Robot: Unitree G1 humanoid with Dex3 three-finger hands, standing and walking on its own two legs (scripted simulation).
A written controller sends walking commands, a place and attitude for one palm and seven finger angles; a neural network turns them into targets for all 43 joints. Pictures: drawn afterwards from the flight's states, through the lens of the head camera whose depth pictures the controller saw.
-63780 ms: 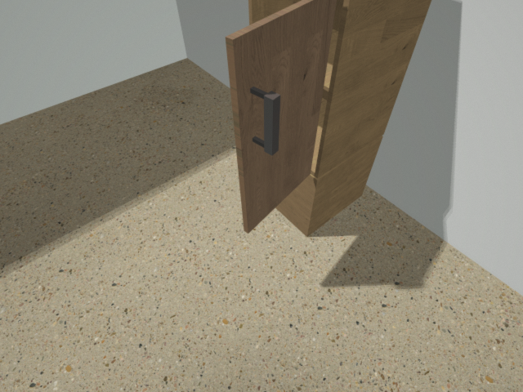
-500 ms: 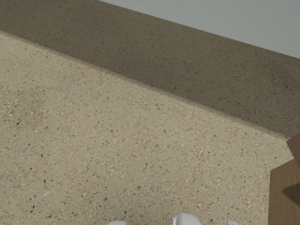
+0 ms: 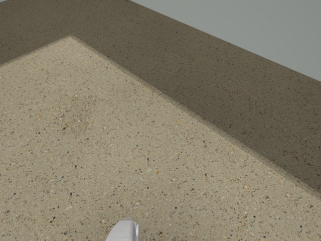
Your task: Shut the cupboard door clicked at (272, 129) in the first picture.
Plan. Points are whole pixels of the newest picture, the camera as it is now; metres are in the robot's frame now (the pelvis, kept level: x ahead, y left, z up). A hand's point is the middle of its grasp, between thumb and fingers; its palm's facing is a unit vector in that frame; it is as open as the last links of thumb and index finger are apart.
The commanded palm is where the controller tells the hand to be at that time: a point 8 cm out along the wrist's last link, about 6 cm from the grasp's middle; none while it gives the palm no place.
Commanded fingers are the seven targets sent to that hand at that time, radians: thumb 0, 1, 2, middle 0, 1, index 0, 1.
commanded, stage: walk to a spot facing it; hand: left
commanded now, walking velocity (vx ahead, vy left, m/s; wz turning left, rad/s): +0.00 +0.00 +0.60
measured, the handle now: out of the picture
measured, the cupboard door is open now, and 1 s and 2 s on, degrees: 25 25 25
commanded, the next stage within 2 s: turn to face it in 0.18 s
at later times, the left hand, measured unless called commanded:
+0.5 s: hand (74, 224) +0.19 +0.26 -0.17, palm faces +0.16 -0.96 -0.21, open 7.4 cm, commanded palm none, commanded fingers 0.00 0.90 0.90 -0.20 -0.30 -0.20 -0.30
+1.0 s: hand (79, 196) +0.27 +0.28 -0.20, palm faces -0.08 -0.98 -0.20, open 7.4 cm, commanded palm none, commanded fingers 0.00 0.90 0.90 -0.20 -0.30 -0.20 -0.30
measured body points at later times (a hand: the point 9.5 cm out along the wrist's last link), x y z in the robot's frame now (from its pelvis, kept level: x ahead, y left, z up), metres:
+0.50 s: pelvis +0.13 +0.05 +0.00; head +0.15 +0.07 +0.45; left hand +0.18 +0.31 -0.15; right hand +0.23 -0.17 -0.14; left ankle +0.13 +0.12 -0.74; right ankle +0.20 -0.10 -0.70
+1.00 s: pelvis +0.20 +0.08 -0.02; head +0.24 +0.10 +0.43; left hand +0.28 +0.33 -0.18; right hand +0.24 -0.18 -0.14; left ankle +0.24 +0.19 -0.75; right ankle +0.18 -0.06 -0.73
